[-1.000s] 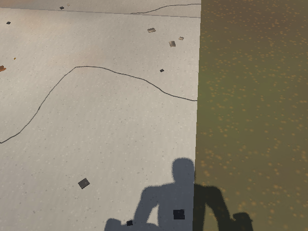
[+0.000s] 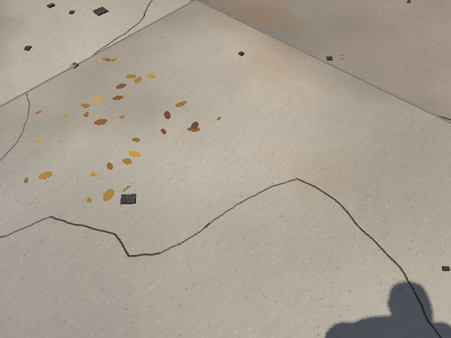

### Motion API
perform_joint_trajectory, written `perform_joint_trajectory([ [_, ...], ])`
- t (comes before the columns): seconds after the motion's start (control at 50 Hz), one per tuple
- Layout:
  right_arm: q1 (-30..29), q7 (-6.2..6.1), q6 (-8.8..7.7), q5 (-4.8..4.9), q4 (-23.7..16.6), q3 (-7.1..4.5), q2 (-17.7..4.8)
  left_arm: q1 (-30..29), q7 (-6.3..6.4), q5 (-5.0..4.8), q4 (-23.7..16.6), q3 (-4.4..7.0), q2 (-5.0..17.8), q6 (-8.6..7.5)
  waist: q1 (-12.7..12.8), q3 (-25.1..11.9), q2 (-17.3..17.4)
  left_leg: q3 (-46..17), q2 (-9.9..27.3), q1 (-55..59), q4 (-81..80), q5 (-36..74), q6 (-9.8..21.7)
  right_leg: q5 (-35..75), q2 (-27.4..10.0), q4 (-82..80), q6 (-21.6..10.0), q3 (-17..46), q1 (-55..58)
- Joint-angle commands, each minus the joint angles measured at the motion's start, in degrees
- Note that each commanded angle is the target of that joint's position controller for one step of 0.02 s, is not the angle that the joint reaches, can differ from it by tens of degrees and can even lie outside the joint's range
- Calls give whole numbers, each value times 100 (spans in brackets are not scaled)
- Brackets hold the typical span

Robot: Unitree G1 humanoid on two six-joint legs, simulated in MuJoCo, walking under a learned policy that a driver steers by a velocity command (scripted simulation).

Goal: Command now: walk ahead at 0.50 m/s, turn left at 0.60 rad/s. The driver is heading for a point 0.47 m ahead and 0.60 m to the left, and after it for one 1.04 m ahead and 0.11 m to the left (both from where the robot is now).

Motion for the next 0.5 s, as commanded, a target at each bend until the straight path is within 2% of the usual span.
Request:
perform_joint_trajectory([
  [0.02,-190,44,-53,-23,-506,-24,-149,-197,26,-15,-263,220,863,-103,-45,-41,-728,-208,328,-799,-524,602,-62,1204,-1683,-1171,-925,1075,557],
  [0.06,-404,115,-93,-15,-532,-1,-117,-228,38,-19,-216,234,931,-70,10,-12,-686,-74,309,-679,-1172,1224,-48,1493,-1571,-1197,-834,601,618],
  [0.12,-995,232,-147,-18,-673,55,-21,-51,75,-54,-100,255,1054,-4,225,150,-614,263,212,-416,-2059,1818,25,1633,-1521,-1208,-706,76,708],
  [0.16,-1291,300,-147,-1,-794,66,-16,124,81,-104,-3,281,1152,55,299,254,-597,406,159,-363,-2433,1784,111,1746,-1617,-1161,-649,-103,966],
  [0.2,-1417,357,-137,-2,-902,32,-101,185,84,-172,58,317,1267,128,232,280,-634,556,43,-246,-2690,1413,268,2420,-1730,-923,-566,-265,1292],
  [0.24,-1155,371,-100,-42,-911,-81,-319,160,121,-229,55,372,1455,205,-45,-17,-821,867,-316,388,-2772,802,506,4332,-1745,-164,-455,-480,1529],
  [0.26,-636,359,-77,-46,-802,-190,-511,121,144,-251,40,391,1522,254,-375,-332,-853,998,-547,1092,-2861,622,667,5074,-1694,643,-387,-595,1478],
  [0.28,327,300,-51,-27,-536,-367,-793,50,172,-261,5,353,1444,280,-905,-816,-708,988,-757,2495,-3217,977,895,4951,-1515,1849,-214,-749,913],
  [0.3,1195,173,19,11,-323,-537,-1249,204,181,-69,-93,213,1102,253,-1181,-1329,53,-298,-8,4270,-3301,909,1239,2596,-1245,3667,36,-731,-606],
  [0.32,855,167,-68,50,-440,-550,-1802,667,85,87,-475,-49,363,91,-383,-1967,1352,-3679,1376,5822,-3967,-352,2376,-2320,-55,5516,315,21,-3000],
  [0.34,1007,199,-161,11,-546,-398,-1215,-90,15,-136,-521,48,930,-107,-916,-2216,554,-4209,1493,5810,-4648,-952,2294,-2181,-168,5919,227,1048,-3610],
  [0.36,790,214,-251,-38,-469,-306,-965,-551,-16,-302,-689,96,1119,-213,-897,-1346,341,-3389,1331,5139,-4760,-437,2019,-1572,-398,5676,110,1009,-3909],
  [0.38,449,211,-291,-33,-476,-255,-837,-551,21,-216,-648,68,1025,-261,-609,-934,-127,-2764,1085,4302,-4748,205,1830,-1093,-634,5164,96,1022,-3581],
  [0.4,92,196,-291,-48,-523,-201,-678,-512,52,-59,-582,94,1036,-255,-379,-645,-191,-2250,857,3588,-4803,858,1711,-842,-773,4694,166,1017,-3199],
  [0.42,-107,169,-296,-125,-600,-156,-585,-388,41,-14,-556,119,1058,-197,-185,-560,-28,-1997,717,3116,-4920,1293,1686,-646,-863,4503,219,1060,-2829],
  [0.44,-194,147,-304,-137,-611,-150,-572,-328,34,9,-548,124,1024,-134,-101,-516,8,-1885,647,2837,-5026,1567,1709,-561,-860,4318,303,1024,-2654],
  [0.5,-96,47,-349,-135,-425,-124,-584,-382,11,39,-501,44,748,8,-80,-363,-35,-1174,513,2318,-5189,2347,1686,58,-834,3566,560,784,-2571],
])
